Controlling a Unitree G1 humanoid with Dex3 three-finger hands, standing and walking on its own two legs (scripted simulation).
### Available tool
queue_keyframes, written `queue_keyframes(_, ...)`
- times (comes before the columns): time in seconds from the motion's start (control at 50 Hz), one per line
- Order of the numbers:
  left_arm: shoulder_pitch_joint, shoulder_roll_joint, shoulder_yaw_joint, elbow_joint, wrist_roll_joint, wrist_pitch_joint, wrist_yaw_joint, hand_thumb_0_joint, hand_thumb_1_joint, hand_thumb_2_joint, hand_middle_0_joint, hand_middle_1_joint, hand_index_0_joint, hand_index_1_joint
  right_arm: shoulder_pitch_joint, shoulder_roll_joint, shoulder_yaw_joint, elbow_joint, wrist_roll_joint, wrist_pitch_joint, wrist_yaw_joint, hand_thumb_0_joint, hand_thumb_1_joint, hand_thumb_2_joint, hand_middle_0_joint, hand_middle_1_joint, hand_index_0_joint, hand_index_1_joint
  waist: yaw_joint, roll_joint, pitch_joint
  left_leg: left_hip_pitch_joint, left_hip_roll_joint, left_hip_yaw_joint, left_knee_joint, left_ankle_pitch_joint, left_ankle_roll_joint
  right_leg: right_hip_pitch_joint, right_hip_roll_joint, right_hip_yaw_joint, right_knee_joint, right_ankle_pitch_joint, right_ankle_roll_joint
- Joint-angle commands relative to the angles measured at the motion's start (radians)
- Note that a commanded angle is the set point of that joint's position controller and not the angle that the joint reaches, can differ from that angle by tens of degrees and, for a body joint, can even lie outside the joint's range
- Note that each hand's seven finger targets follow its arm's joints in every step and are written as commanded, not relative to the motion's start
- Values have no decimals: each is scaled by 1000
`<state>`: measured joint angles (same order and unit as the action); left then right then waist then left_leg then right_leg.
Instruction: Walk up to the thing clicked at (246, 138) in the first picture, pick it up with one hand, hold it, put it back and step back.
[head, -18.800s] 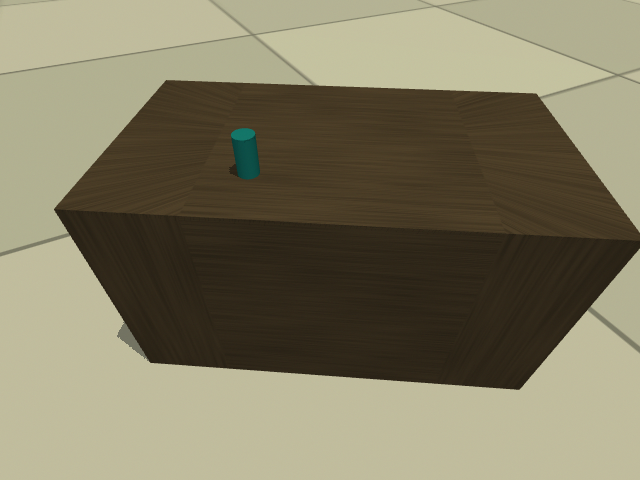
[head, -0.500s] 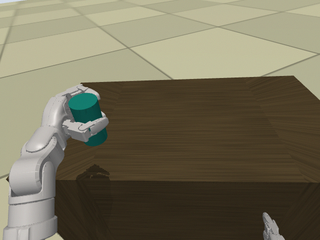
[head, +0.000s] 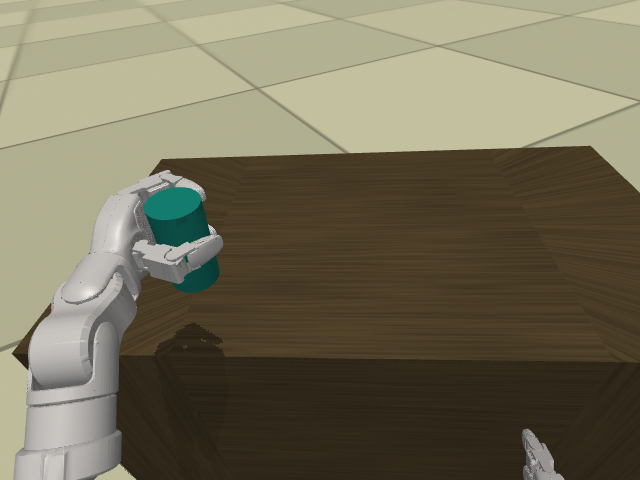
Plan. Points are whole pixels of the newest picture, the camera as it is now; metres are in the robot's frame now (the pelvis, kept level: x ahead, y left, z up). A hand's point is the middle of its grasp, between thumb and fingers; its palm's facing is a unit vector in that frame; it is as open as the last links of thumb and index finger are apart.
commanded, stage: crouch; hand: left
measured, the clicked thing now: (185, 242) +0.34 +0.16 +0.22
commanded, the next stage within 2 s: lower in 1.32 s
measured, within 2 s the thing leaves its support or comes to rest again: neither
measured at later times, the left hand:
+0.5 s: hand (221, 226) +0.44 +0.16 +0.16, palm faces +0.05 -1.00 +0.01, open 8.6 cm
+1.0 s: hand (232, 226) +0.49 +0.16 +0.12, palm faces +0.04 -1.00 +0.01, open 8.6 cm
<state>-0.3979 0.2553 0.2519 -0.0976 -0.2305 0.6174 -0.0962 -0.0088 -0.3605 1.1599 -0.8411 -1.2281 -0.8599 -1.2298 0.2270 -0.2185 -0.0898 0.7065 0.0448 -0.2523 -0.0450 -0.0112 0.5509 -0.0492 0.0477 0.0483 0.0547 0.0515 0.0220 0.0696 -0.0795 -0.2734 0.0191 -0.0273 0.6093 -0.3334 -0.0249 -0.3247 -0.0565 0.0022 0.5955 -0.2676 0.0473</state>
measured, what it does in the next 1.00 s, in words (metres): stands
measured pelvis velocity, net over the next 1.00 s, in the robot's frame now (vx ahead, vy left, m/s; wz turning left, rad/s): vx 0.00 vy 0.00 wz -0.03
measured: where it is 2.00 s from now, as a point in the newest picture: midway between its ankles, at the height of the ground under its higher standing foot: outside the picture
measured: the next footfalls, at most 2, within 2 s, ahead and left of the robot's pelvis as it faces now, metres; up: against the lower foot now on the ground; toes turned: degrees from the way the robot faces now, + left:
none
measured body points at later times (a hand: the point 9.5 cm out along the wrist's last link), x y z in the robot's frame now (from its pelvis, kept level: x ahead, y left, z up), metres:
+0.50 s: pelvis +0.00 +0.00 -0.01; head +0.02 +0.00 +0.44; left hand +0.44 +0.21 +0.16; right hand +0.15 -0.27 -0.08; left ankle -0.01 +0.14 -0.73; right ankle +0.03 -0.15 -0.73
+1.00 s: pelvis +0.00 +0.00 -0.02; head +0.06 +0.00 +0.43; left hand +0.48 +0.21 +0.12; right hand +0.15 -0.27 -0.08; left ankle -0.01 +0.14 -0.73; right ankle +0.03 -0.15 -0.73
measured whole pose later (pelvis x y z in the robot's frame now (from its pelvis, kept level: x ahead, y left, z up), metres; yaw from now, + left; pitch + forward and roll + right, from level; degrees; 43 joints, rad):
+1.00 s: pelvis +0.00 +0.00 -0.02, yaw -2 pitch +11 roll -1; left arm -0.82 0.39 0.31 0.93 -0.13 -0.12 -0.11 -0.01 -0.36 1.17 -0.85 -1.22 -0.87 -1.22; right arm 0.24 -0.22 -0.06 0.47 0.01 -0.15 -0.04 -0.01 0.53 -0.05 0.05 0.05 0.06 0.05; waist -0.12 0.02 -0.08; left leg -0.57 0.04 -0.02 0.77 -0.39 -0.03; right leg -0.62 -0.03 0.02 0.72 -0.30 0.04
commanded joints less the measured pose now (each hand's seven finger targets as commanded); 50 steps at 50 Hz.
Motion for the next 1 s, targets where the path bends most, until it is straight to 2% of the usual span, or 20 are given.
queue_keyframes(0.0,-483,159,41,-104,-2,-108,16,0,306,1320,-1355,-1479,-1372,-1478,-108,-96,-24,-122,-5,-72,-8,0,589,-40,50,51,50,51,-38,-82,-155,28,-39,37,-100,126,32,34,43,-54,-98,92,-29)
queue_keyframes(0.06,-533,180,42,24,14,-164,17,0,331,1336,-1365,-1492,-1382,-1490,-128,-119,-35,-120,-11,-94,-17,0,590,-40,50,51,50,51,-51,-116,-163,20,-40,38,-88,129,35,24,39,-48,-92,102,-23)
queue_keyframes(0.08,-538,179,23,78,32,-185,17,0,321,1324,-1354,-1482,-1372,-1480,-138,-98,-13,-99,-12,-99,-15,0,591,-40,50,51,50,51,-49,-103,-142,5,-41,37,-92,123,32,2,39,-45,-88,96,-27)
queue_keyframes(0.28,-707,275,67,300,56,-449,34,0,357,1319,-1339,-1468,-1361,-1462,-107,-123,-26,-160,-16,-121,-9,0,579,-43,50,50,50,50,-52,-37,-329,11,-31,32,-47,246,17,54,43,-41,-31,210,-35)
queue_keyframes(0.3,-689,270,76,369,47,-469,31,0,353,1329,-1337,-1475,-1359,-1469,-98,-149,-43,-173,-17,-119,-10,0,574,-45,50,50,50,50,-71,-54,-315,7,-27,34,-41,254,17,46,43,-37,-28,220,-35)
queue_keyframes(0.36,-717,256,55,404,55,-546,24,0,294,1310,-1328,-1465,-1353,-1458,-107,-118,-19,-195,-17,-109,-2,0,570,-45,50,50,50,50,-54,-31,-328,-5,-15,29,-39,301,7,41,50,-43,-10,247,-45)
queue_keyframes(0.44,-703,281,76,556,60,-612,30,0,284,1308,-1343,-1473,-1368,-1466,-71,-136,-37,-180,-20,-80,2,0,565,-46,50,50,50,50,-60,-49,-292,-59,-16,36,-29,274,15,29,50,-39,-5,235,-43)
queue_keyframes(0.48,-752,257,49,561,59,-645,25,0,255,1304,-1349,-1471,-1372,-1466,-92,-126,-30,-225,-19,-74,4,0,564,-46,50,50,50,50,-74,-33,-308,-53,-15,39,-24,253,16,9,50,-37,-2,220,-44)
queue_keyframes(0.58,-814,308,64,613,63,-705,21,0,250,1320,-1363,-1486,-1386,-1482,-63,-167,-59,-263,-19,-41,-7,0,564,-46,50,50,50,50,-106,-63,-349,-52,-15,42,5,256,27,-5,48,-30,10,241,-38)
queue_keyframes(0.62,-865,300,47,594,66,-730,12,0,273,1322,-1361,-1484,-1383,-1480,-74,-144,-35,-292,-19,-32,-7,0,563,-47,50,50,50,50,-104,-49,-375,-52,-14,41,8,250,28,-4,47,-30,17,237,-40)
queue_keyframes(0.64,-855,308,49,634,71,-731,12,0,263,1328,-1367,-1493,-1390,-1489,-49,-154,-51,-265,-21,-19,-11,0,558,-48,50,50,50,50,-110,-38,-379,-52,-16,44,16,244,30,-18,46,-26,17,240,-39)
queue_keyframes(0.66,-853,334,75,650,69,-739,13,0,263,1333,-1368,-1496,-1390,-1493,-32,-159,-49,-283,-23,-16,-14,0,555,-49,50,50,50,50,-117,-70,-366,-66,-12,39,20,250,30,-22,48,-29,20,242,-38)
queue_keyframes(0.68,-875,312,56,654,66,-747,9,0,255,1324,-1362,-1487,-1384,-1484,-36,-156,-48,-288,-21,-13,-13,0,556,-49,50,50,50,50,-122,-44,-382,-62,-11,40,25,264,27,-18,46,-28,27,258,-41)
queue_keyframes(0.72,-869,339,78,684,68,-760,6,0,260,1316,-1359,-1477,-1379,-1475,-37,-153,-46,-292,-23,-1,-13,0,549,-51,50,50,50,50,-118,-37,-396,-77,-13,42,45,302,28,-15,43,-25,43,301,-41)
queue_keyframes(0.78,-876,298,48,750,76,-771,-6,0,270,1323,-1353,-1473,-1372,-1472,-34,-133,-23,-301,-27,20,-6,0,551,-51,50,50,50,50,-125,-13,-399,-69,-1,30,61,354,18,-59,50,-33,60,316,-50)
queue_keyframes(0.8,-876,340,78,746,79,-778,-5,0,268,1333,-1358,-1481,-1377,-1480,-59,-158,-37,-350,-28,22,-9,0,550,-51,50,50,49,50,-126,-29,-409,-66,0,29,64,357,18,-65,49,-33,62,317,-50)
queue_keyframes(0.82,-873,313,59,785,81,-780,-10,0,261,1321,-1359,-1477,-1379,-1475,-41,-139,-26,-325,-29,30,-5,0,548,-51,50,50,50,50,-127,-14,-388,-78,5,25,65,354,14,-85,53,-37,70,301,-54)
queue_keyframes(0.88,-892,378,106,795,81,-799,-15,0,262,1330,-1373,-1489,-1391,-1488,-48,-159,-42,-384,-30,45,-5,0,547,-52,50,50,49,50,-131,-38,-420,-131,-4,33,80,312,24,-50,45,-28,77,304,-48)
queue_keyframes(0.96,-923,354,91,822,86,-816,-17,0,227,1321,-1355,-1487,-1377,-1484,7,-149,-38,-398,-36,61,-4,0,543,-52,50,50,49,50,-159,-24,-432,-121,3,31,96,304,23,-103,53,-31,90,283,-50)
queue_keyframes(0.98,-935,391,112,798,87,-824,-12,0,231,1310,-1352,-1470,-1371,-1469,-14,-161,-39,-431,-37,63,-4,0,543,-52,50,50,49,50,-148,-22,-447,-132,0,32,101,299,24,-92,52,-30,91,282,-49)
